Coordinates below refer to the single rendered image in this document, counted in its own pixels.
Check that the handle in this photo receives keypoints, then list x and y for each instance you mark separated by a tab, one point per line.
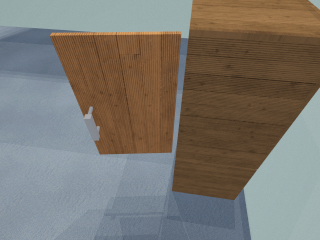
90	123

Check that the cupboard door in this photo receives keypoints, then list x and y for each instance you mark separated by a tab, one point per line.
130	79

